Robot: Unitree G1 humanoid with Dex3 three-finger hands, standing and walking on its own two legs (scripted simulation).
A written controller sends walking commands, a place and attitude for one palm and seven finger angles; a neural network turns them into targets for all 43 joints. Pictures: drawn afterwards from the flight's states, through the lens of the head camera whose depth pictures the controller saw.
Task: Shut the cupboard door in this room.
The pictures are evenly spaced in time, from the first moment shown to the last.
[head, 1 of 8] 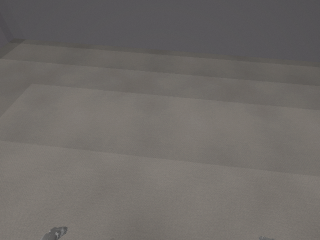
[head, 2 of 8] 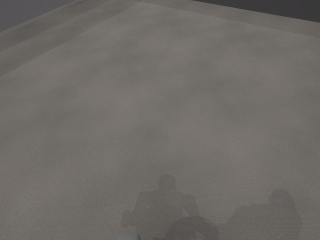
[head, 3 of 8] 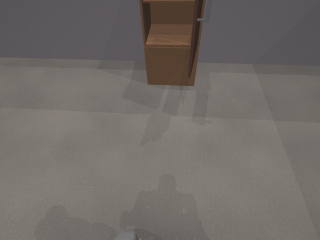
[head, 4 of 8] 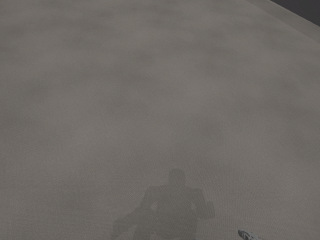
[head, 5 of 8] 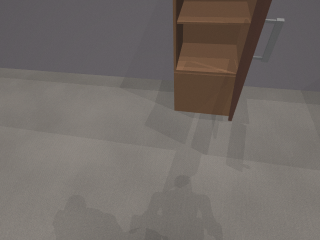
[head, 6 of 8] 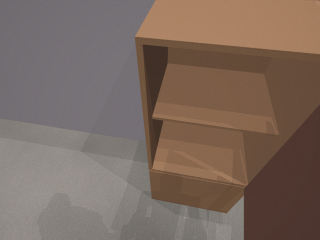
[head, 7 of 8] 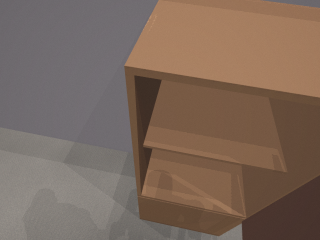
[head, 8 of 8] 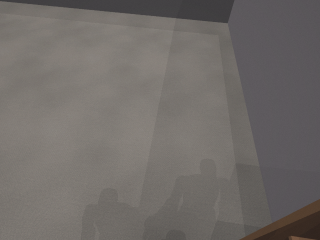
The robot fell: no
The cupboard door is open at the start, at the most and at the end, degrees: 82 91 91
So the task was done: no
